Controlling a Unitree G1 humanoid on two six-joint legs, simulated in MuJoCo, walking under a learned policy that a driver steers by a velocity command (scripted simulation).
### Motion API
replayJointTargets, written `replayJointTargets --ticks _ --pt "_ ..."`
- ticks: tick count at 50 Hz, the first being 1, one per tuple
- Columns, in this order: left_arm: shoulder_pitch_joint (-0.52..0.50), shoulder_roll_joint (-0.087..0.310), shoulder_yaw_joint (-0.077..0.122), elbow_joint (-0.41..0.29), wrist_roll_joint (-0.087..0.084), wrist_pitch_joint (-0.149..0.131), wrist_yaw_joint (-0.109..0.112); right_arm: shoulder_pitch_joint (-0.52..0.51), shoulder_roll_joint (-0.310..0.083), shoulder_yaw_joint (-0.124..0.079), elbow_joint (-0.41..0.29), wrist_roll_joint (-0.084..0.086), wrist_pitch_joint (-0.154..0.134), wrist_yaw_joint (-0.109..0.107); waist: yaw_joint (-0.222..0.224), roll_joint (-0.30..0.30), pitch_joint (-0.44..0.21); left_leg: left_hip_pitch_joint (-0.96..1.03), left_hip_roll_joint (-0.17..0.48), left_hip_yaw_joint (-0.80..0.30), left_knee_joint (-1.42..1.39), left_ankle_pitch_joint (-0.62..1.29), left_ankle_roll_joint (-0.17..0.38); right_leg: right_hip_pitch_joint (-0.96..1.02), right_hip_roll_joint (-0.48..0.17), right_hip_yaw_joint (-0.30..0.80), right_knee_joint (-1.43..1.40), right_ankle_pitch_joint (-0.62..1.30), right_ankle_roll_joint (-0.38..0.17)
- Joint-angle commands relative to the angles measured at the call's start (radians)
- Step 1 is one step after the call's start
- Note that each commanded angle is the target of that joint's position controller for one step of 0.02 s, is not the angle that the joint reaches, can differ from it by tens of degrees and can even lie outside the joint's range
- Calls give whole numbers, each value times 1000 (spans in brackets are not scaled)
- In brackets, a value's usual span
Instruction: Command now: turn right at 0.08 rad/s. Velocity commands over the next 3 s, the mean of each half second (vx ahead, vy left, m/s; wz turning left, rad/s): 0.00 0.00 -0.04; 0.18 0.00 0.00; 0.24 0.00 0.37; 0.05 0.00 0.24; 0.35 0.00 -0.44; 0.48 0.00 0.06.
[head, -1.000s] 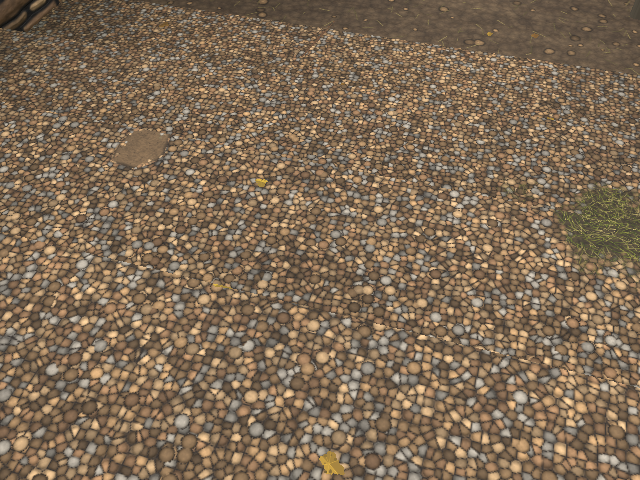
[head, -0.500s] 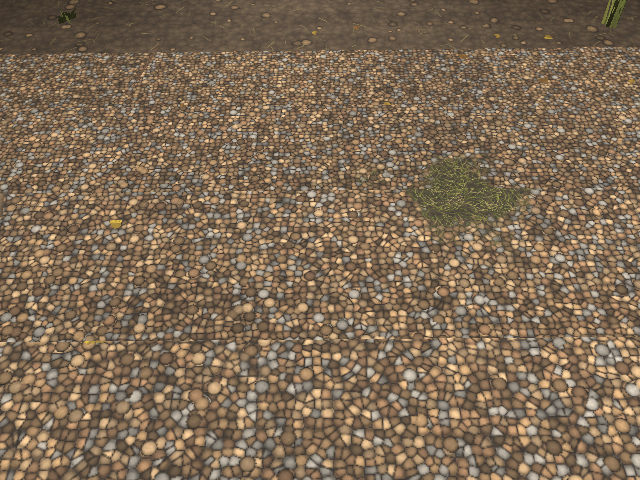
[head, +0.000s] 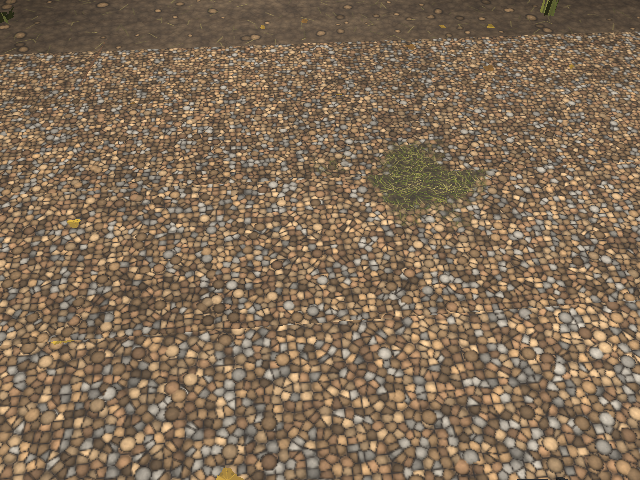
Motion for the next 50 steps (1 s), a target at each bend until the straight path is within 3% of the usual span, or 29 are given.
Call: replayJointTargets --ticks 1,2,4,5,6,11,32,33,34,35,36,37,38,39,41,42,43,44,45,46,47,48,49,50 --pt "-88 173 38 -107 7 -24 28 26 -205 -75 -79 -21 -10 -23 -75 65 -54 170 106 -111 -107 101 36 -146 24 -10 -139 146 -94" --pt "-102 154 32 -108 -4 -30 36 -49 -197 -77 -109 -33 -21 -36 -65 57 -36 156 114 -99 -106 71 47 -173 15 19 -173 132 -106" --pt "-114 107 13 -118 -15 -33 34 -83 -155 -68 -116 -18 -29 -47 -51 45 -27 108 106 -99 -124 82 54 -120 14 38 -201 151 -100" --pt "-80 99 7 -112 -17 -31 25 -71 -141 -64 -114 -9 -29 -44 -43 43 -39 109 93 -86 -119 105 45 -90 11 45 -211 153 -98" --pt "-51 103 6 -101 -19 -29 16 -60 -130 -64 -111 -11 -26 -39 -42 37 -40 123 81 -74 -112 136 32 -83 14 45 -222 143 -95" --pt "-37 113 4 -105 -10 -17 -6 -35 -144 -76 -100 -22 -21 -32 -37 35 -36 131 60 -54 -108 177 3 -67 27 23 -233 121 -85" --pt "-87 133 2 -117 -3 -17 5 18 -168 -73 -63 -21 -20 -37 -29 50 -53 116 70 -81 -135 234 0 -1 39 -14 -217 184 -65" --pt "-66 129 2 -107 -4 -13 7 36 -165 -72 -56 -19 -17 -38 -29 53 -46 117 72 -87 -154 140 3 -5 41 -17 -229 118 -65" --pt "-51 136 5 -100 1 -7 12 62 -181 -79 -50 -23 -13 -43 -38 58 -17 111 72 -95 -180 -19 17 -31 48 -22 -233 29 -74" --pt "-51 155 14 -102 13 -4 23 96 -224 -98 -43 -35 -10 -56 -55 72 11 114 82 -116 -205 -200 53 -78 63 -34 -213 -81 -94" --pt "-71 148 15 -114 26 -7 34 134 -244 -108 -34 -46 -13 -68 -76 100 30 132 123 -180 -248 -325 105 -139 75 -48 -169 -137 -107" --pt "-101 127 11 -126 38 -12 43 187 -240 -108 -18 -50 -21 -83 -98 142 28 191 214 -313 -311 -391 175 -209 77 -58 -86 -113 -108" --pt "-112 105 6 -131 44 -23 51 220 -223 -103 -9 -45 -27 -101 -113 186 20 245 316 -450 -368 -415 240 -253 72 -64 -13 -57 -110" --pt "-129 94 4 -132 44 -40 58 227 -201 -93 -9 -34 -30 -118 -121 195 29 242 365 -514 -396 -397 270 -256 62 -53 20 -42 -121" --pt "-117 67 0 -129 49 -65 63 169 -180 -78 -15 -41 -29 -144 -84 186 36 162 346 -449 -426 -333 237 -157 53 -65 2 -93 -149" --pt "-54 66 4 -108 56 -73 58 104 -199 -76 -30 -47 -13 -148 -40 150 42 78 296 -367 -433 -326 210 -20 77 -100 -111 -26 -161" --pt "-14 60 6 -85 52 -81 45 64 -227 -78 -28 -56 6 -142 -13 141 48 10 252 -296 -412 -312 198 100 103 -131 -188 116 -166" --pt "4 60 7 -76 49 -88 32 50 -230 -77 -25 -70 19 -132 -1 141 36 -42 229 -256 -380 -280 196 198 113 -128 -203 162 -171" --pt "48 61 8 -75 44 -95 22 48 -205 -69 -20 -82 22 -123 23 131 10 -98 214 -230 -325 -237 189 301 95 -104 -203 136 -183" --pt "156 79 16 -56 52 -102 23 40 -169 -62 -17 -91 14 -117 69 71 -4 -173 170 -187 -175 -201 163 394 32 -18 -231 98 -217" --pt "262 179 44 -35 51 -108 37 -19 -129 -56 -54 -95 3 -107 114 -114 18 -361 28 -52 161 -142 53 472 -181 340 -363 42 -370" --pt "304 184 45 -43 47 -109 42 -25 -125 -56 -48 -97 -19 -98 139 -127 61 -521 12 -137 340 -239 45 484 -298 518 -464 43 -468" --pt "263 134 32 -39 54 -110 44 18 -137 -62 -19 -87 -35 -106 94 -69 100 -570 33 -190 467 -203 57 458 -302 451 -468 -5 -443" --pt "219 78 15 -49 64 -103 46 49 -159 -70 8 -92 -43 -113 66 -33 91 -565 43 -185 530 -148 62 434 -273 367 -475 8 -408"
